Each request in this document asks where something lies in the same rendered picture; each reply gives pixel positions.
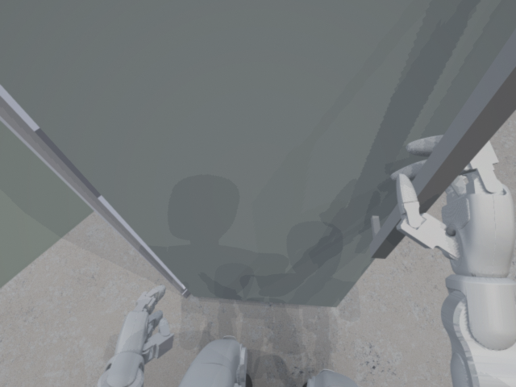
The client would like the right robot hand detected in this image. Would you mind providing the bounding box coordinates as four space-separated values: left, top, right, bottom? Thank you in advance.
390 135 515 277

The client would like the right robot thigh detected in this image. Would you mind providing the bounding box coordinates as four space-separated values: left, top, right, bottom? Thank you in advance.
306 371 359 387

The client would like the handle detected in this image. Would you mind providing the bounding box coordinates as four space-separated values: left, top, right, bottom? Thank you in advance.
369 28 516 259

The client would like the robot left forearm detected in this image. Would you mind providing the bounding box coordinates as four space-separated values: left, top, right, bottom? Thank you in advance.
97 352 144 387

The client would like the robot right forearm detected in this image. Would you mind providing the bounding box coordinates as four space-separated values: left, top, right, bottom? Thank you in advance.
441 274 516 387

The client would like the left robot thigh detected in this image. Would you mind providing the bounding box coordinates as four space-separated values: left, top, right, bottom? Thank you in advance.
178 339 248 387

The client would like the robot thigh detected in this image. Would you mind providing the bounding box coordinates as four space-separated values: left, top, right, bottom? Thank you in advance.
306 371 359 387
178 339 248 387

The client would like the fridge door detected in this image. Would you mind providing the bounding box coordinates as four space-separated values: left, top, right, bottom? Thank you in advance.
0 0 516 307

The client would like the left robot hand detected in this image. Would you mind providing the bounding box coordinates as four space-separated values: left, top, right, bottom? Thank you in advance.
114 285 174 365

